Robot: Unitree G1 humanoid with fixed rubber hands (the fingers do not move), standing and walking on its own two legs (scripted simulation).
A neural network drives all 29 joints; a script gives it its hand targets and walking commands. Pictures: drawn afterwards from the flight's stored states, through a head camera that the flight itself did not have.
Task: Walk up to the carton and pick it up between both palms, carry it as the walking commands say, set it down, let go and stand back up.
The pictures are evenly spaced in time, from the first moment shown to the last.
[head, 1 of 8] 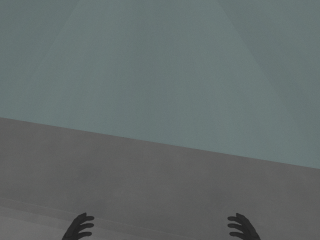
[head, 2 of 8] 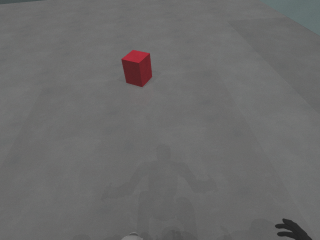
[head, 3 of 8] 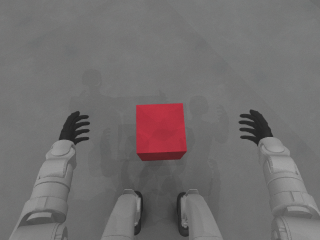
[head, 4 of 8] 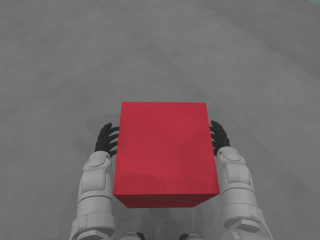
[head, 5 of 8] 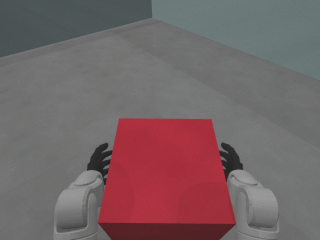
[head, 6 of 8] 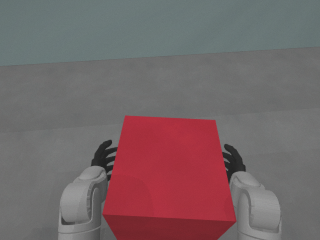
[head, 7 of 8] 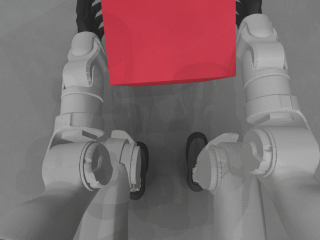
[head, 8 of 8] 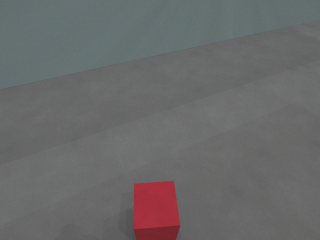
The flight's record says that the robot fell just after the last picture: no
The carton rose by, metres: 0.67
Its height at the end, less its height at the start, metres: +0.00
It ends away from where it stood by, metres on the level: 1.98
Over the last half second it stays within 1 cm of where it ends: yes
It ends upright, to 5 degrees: yes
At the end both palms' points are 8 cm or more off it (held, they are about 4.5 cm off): yes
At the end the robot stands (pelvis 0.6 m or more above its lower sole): yes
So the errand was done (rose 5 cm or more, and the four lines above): yes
